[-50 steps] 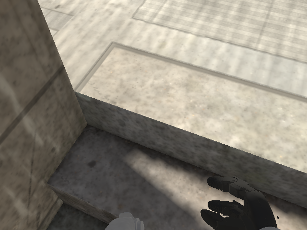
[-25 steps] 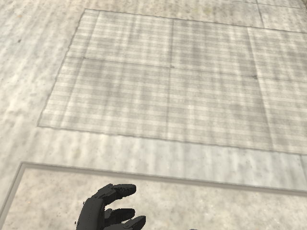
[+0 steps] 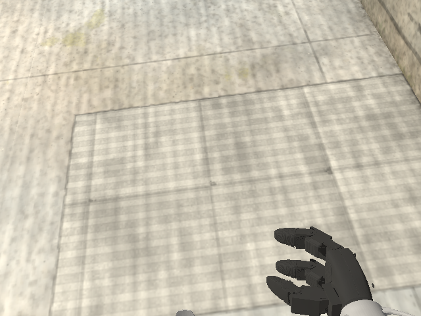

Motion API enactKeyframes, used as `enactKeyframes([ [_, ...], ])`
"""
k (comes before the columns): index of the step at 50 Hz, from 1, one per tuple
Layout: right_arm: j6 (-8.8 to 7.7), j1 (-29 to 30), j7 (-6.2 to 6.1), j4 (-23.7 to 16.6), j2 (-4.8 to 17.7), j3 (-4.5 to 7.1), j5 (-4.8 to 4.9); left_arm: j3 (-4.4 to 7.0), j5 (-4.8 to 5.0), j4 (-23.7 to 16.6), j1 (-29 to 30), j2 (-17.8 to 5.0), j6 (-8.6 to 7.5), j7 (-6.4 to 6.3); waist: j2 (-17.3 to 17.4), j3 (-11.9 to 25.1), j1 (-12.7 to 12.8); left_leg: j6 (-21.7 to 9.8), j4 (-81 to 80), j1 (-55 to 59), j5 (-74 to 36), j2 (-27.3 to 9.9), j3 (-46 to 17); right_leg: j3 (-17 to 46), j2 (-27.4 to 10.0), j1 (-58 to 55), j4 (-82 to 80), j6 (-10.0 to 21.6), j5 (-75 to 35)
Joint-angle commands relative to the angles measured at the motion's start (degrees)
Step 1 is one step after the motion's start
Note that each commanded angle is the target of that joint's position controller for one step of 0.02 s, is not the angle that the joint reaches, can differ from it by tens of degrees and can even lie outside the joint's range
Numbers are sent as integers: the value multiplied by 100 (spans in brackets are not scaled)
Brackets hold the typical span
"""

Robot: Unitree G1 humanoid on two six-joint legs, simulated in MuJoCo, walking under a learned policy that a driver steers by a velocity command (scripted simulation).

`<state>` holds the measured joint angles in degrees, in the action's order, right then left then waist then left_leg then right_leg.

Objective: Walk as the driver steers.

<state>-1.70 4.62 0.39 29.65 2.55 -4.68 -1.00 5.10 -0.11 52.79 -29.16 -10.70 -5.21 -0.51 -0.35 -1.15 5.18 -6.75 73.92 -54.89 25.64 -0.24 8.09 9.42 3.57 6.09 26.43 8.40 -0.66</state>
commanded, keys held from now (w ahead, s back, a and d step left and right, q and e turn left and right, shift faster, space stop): w+e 0.42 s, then w+q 0.58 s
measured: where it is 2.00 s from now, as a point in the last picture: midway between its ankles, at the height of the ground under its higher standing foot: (272, 103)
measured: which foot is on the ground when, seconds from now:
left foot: down 0.00-0.46, up 0.48-0.96, down 0.98-1.00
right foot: down 0.00-0.00, up 0.02-0.44, down 0.46-1.00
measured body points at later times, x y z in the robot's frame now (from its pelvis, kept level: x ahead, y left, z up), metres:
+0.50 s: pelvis +0.30 -0.07 +0.12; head +0.32 -0.08 +0.57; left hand +0.55 +0.12 +0.04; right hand +0.23 -0.34 -0.01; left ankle +0.16 +0.11 -0.54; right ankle +0.36 -0.15 -0.60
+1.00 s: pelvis +0.62 -0.11 +0.12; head +0.65 -0.12 +0.56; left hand +0.63 +0.15 -0.02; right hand +0.78 -0.37 +0.02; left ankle +0.75 -0.07 -0.60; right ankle +0.37 -0.16 -0.58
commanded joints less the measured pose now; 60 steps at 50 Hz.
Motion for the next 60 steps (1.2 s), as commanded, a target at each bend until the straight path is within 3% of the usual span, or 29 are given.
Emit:
enactKeyframes([
  [1, 24, -1904, -185, 408, 2001, 921, -84, 251, -215, -1372, 1322, -787, -346, 371, 1863, 2899, -1411, -1515, -4948, 4887, 2967, -1674, -6213, -37, 731, 2960, 7008, -272, 750],
  [2, -48, -1376, -210, 572, 1530, 850, -68, 148, -339, -1585, 1271, -384, -377, 395, 1111, 2021, -868, -1529, -5132, 4342, 3553, -1812, -6156, 341, 445, 3986, 8368, -210, 753],
  [3, -239, -1173, -210, 856, 1228, 786, -8, -19, -379, -1686, 1472, -190, -288, 303, 251, 839, -577, -1311, -4953, 3460, 3333, -1960, -5380, 137, 223, 4464, 8698, -116, 629],
  [4, -363, -1264, -203, 1170, 868, 693, -121, -110, -350, -1785, 1532, -88, -145, 199, -386, 254, -394, -969, -4732, 2794, 2766, -1941, -4553, 150, 58, 4663, 8653, -3, 914],
  [5, -488, -1332, -220, 1467, 516, 596, -237, -205, -262, -1857, 1487, 76, 10, 127, -507, -47, -145, -652, -4554, 2368, 1795, -1811, -3806, 350, -19, 4634, 8643, 32, 1004],
  [8, -667, -1667, -83, 1919, 631, 659, -285, -293, -75, -1932, 1436, 226, 407, 52, -117, -466, 108, -105, -4901, 2383, 335, -1733, -2286, 427, -302, 5132, 8050, -63, 1742],
  [9, -666, -1568, -85, 1835, 894, 715, -200, -253, -20, -1980, 1358, -14, 440, 89, -4, -583, 215, -127, -5317, 2322, 59, -1677, -1741, 322, -454, 4782, 6853, -181, 1664],
  [13, -910, -1745, -126, 1750, 1694, 896, -46, -18, -111, -2140, 2230, -624, 467, 350, 352, -265, -104, 47, -6526, 3026, -1387, -1318, -129, -633, -837, 3391, 3875, -283, 283],
  [16, -800, -2334, -196, 1840, 1965, 980, -46, -78, 23, -2064, 2708, -335, 407, 523, 317, -203, -526, 138, -6720, 4296, -2213, -1197, 574, -1385, -603, 2637, 1952, -137, 837],
  [18, -619, -2881, -217, 1964, 2005, 978, -32, -56, -62, -2030, 2794, -276, 396, 509, 566, -82, -659, 215, -6105, 5241, -4306, -1298, 810, -1799, -140, 2301, 1363, -70, 1220],
  [20, -463, -2801, -249, 1858, 2302, 1046, 53, 61, -151, -1903, 2250, -466, 352, 418, 801, 184, -361, 343, -5173, 5655, -6033, -1432, 844, -1881, 203, 1719, 981, 42, 1205],
  [22, -320, -2716, -279, 1739, 2257, 1023, 102, 168, -252, -1465, 749, -657, 243, 335, 765, 781, 372, 375, -3128, 4947, -5714, -1365, 975, -1544, 356, -147, 30, 211, 904],
  [23, -306, -2740, -260, 1545, 1803, 912, -43, 237, -322, -1368, 311, -863, 182, 273, 510, 1252, 472, 356, -1768, 3453, -3095, -1347, 794, -308, -452, -1544, 416, 171, 1976],
  [24, -317, -2942, -123, 1034, 1096, 759, 71, 354, -414, -1609, 727, -1681, 141, 172, -1005, 1487, -193, 614, -32, 1433, 696, -617, 394, 2595, -2163, -2449, -4, 732, 1118],
  [25, -380, -2586, -68, 856, 1609, 843, 86, 392, -368, -1798, 441, -1649, 171, 70, -290, 2042, 203, 665, 647, 1270, 313, -343, -692, 3798, -2646, -2093, -833, 1014, 898],
  [26, -423, -1992, -36, 732, 1572, 835, 160, 329, -298, -1609, 679, -1461, 142, 44, 19, 1353, 117, 594, 703, 1026, -400, -574, -988, 2445, -2399, -1496, -772, 956, 361],
  [27, -450, -1950, -10, 792, 1591, 786, 121, 209, -275, -1535, 868, -1177, 78, 49, -18, 1015, -31, 538, 370, 1232, -739, -677, -1019, 1717, -2166, -789, -870, 777, 263],
  [30, -243, -2523, 81, 1058, 1671, 804, -117, -25, -141, -1238, 989, -687, -76, 47, -182, 529, -497, 473, -314, 1752, -1078, -816, -1217, 601, -1623, 160, -1487, 340, 397],
  [35, -80, -1834, 156, 916, 1483, 790, -88, -36, -122, -899, 588, -834, -218, 74, -149, -132, -403, 382, -1373, 1025, -1960, -487, -1346, -440, -1453, -8, -1928, 40, -880],
  [43, -89, -487, 314, 470, 1320, 698, -102, -128, -77, -517, 343, -808, -253, -81, -319, -540, -212, 146, -3571, 1488, -2944, -294, -437, -1629, -1435, -837, -2188, -325, -1765],
  [46, -28, -772, 264, 507, 1455, 727, -114, -146, -171, -447, 422, -996, -172, -197, -564, -234, -480, -165, -3918, 2082, -2135, 206, 37, -1911, -1590, -1513, -1128, -470, -4550],
  [48, -71, -1709, 258, 781, 1691, 823, -117, -97, -282, -463, 455, -1245, -27, -287, -741, 329, -903, -413, -4145, 2980, -1664, 561, 36, -2006, -1713, -1708, 493, -482, -5437],
  [49, -144, -2524, 227, 1054, 1883, 925, -172, -73, -269, -537, 537, -1328, 34, -285, -551, 767, -1286, -577, -4559, 4087, -1771, 668, -183, -2053, -1615, -1218, 1830, -487, -4735],
  [50, -160, -3231, 154, 1215, 2267, 1054, -243, -112, -249, -741, 569, -1222, 20, -270, -134, 1333, -1544, -843, -4346, 5543, -1098, -135, -1249, -2048, -1389, 83, 3553, -465, -2769],
  [51, -90, -2828, 78, 1078, 2769, 1237, -149, -190, -11, -1120, 436, -747, -32, -147, 1933, 1829, -1003, -1894, -4873, 7298, -1456, -1660, -4527, -1868, 85, 2798, 6079, -809, 2483],
  [52, -37, -2628, 67, 894, 2708, 1235, 19, -169, -96, -1256, 679, -1027, -104, -117, 808, 2152, -1037, -1962, -5426, 7402, -2239, -1766, -5287, -605, -47, 3414, 6638, -772, 2553],
  [54, -41, -2369, -20, 973, 2262, 1137, -5, -264, -71, -1452, 1194, -901, -213, -41, -302, 842, -747, -1481, -5595, 5721, -3063, -1525, -3781, -564, -588, 3372, 5694, -775, 1790],
  [56, -107, -2233, -13, 1010, 1935, 1025, 55, -281, -247, -1485, 1135, -812, 21, -27, -375, 383, -361, -1140, -5754, 4588, -3478, -1023, -3051, -586, -786, 2914, 5040, -856, 1936],
  [60, -242, -2357, 24, 1074, 2141, 1047, 47, -320, -319, -1547, 1260, -686, 348, 52, 55, 287, -291, -941, -5995, 3890, -3550, -577, -2537, -823, -872, 2719, 3814, -1034, 1693],
])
